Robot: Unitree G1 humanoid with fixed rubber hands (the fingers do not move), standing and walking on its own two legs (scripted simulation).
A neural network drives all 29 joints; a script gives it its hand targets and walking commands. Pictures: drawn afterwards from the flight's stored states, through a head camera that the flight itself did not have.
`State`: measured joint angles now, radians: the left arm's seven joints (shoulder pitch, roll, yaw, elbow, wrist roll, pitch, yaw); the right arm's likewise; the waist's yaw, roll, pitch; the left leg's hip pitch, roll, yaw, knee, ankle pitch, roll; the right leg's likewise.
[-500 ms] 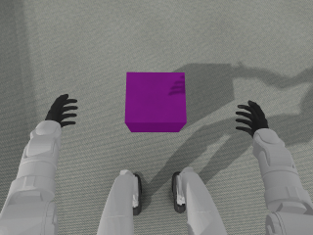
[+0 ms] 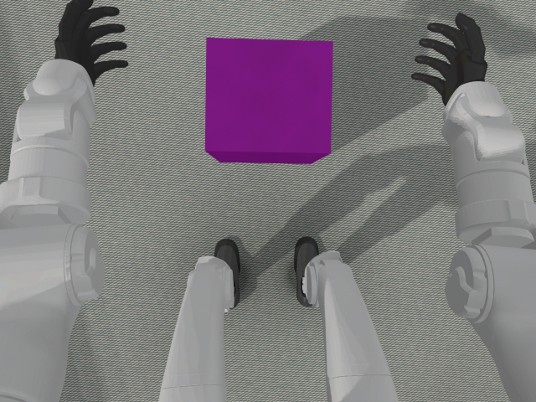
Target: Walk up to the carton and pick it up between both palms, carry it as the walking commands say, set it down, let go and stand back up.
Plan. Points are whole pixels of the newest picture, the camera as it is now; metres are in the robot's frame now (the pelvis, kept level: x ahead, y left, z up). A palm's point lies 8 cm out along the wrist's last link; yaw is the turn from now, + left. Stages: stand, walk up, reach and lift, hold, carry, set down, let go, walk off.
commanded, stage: reach and lift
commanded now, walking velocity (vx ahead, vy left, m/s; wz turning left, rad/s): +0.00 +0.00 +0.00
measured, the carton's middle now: (267, 111) +0.56 -0.02 -0.53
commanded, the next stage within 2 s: none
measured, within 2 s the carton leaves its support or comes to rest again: neither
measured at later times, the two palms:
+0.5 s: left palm (106, 50) +0.57 +0.22 -0.15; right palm (424, 63) +0.54 -0.24 -0.16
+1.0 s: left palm (149, 89) +0.56 +0.21 -0.32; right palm (382, 96) +0.53 -0.23 -0.32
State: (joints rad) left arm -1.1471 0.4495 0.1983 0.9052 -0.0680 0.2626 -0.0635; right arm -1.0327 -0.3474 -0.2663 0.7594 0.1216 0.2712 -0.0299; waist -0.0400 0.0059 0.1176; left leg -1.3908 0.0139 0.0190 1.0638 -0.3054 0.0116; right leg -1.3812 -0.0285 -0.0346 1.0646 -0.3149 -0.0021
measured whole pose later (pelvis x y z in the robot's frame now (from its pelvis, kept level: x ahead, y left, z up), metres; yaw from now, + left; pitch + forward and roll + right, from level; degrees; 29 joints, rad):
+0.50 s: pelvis -0.02 +0.00 -0.03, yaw +0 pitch +30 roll -1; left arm -1.50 0.53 0.21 0.91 -0.12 0.27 -0.03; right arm -1.41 -0.42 -0.30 0.80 0.13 0.27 -0.06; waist -0.03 0.01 0.52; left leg -1.39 0.00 -0.02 1.25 -0.37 0.00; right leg -1.38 -0.03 -0.04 1.24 -0.38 0.00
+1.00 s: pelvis -0.04 +0.00 -0.19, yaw -1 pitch +32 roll -1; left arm -1.61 0.58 0.12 0.96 -0.21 0.31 0.03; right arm -1.55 -0.49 -0.19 0.86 0.23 0.32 -0.10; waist -0.03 0.01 0.52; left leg -1.90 0.01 -0.01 1.86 -0.53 0.01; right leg -1.89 -0.02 -0.02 1.85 -0.53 0.00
